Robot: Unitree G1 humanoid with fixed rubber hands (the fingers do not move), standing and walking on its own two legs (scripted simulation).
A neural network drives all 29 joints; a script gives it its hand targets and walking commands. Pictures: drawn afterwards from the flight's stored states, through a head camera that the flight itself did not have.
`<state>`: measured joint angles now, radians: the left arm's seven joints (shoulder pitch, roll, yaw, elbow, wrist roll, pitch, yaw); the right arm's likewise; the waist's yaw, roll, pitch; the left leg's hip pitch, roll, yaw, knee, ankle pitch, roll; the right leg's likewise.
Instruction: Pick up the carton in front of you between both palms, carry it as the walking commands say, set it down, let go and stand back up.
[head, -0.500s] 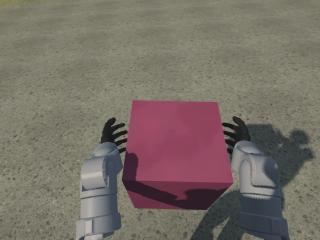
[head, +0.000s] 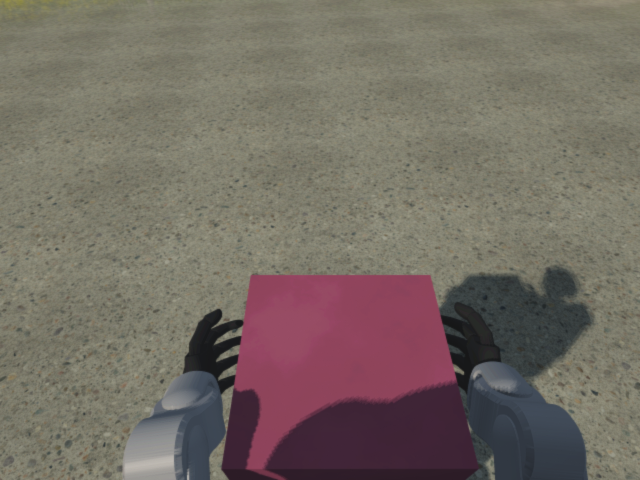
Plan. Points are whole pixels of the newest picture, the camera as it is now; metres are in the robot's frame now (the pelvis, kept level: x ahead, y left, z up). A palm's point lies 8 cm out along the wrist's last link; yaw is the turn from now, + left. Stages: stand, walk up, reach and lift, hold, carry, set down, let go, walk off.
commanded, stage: carry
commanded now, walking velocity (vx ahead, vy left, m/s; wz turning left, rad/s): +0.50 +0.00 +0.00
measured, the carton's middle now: (339, 402) +0.24 +0.00 +0.01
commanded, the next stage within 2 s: none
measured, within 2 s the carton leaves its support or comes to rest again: neither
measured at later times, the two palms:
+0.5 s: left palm (258, 212) +0.52 +0.13 +0.08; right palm (440, 209) +0.54 -0.17 +0.07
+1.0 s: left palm (251, 169) +0.63 +0.15 +0.09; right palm (417, 165) +0.64 -0.15 +0.09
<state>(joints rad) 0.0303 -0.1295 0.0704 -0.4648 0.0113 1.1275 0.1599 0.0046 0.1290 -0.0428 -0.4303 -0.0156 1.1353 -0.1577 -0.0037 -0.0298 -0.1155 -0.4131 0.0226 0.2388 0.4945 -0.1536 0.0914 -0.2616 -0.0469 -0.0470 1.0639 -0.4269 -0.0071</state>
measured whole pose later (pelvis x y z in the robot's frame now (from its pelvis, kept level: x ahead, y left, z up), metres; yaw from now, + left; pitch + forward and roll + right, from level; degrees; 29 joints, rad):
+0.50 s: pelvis +0.30 -0.03 +0.00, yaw +3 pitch +3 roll -1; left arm 0.04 -0.13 0.03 -0.47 0.01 1.13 0.17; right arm 0.04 0.13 -0.07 -0.50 -0.02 1.17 -0.15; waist 0.01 0.05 -0.08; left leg -0.21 0.06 0.06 0.93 -0.54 -0.04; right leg -0.45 -0.03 -0.24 0.47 -0.07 -0.09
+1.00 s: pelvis +0.41 -0.01 +0.00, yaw +2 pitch +3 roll +0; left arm 0.06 -0.13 0.04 -0.49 0.02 1.17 0.16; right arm 0.06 0.13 -0.05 -0.48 -0.02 1.18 -0.15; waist -0.01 0.00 -0.17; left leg -0.20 0.05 0.13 0.53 -0.38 0.00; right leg -0.31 -0.06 -0.21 0.54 -0.28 -0.02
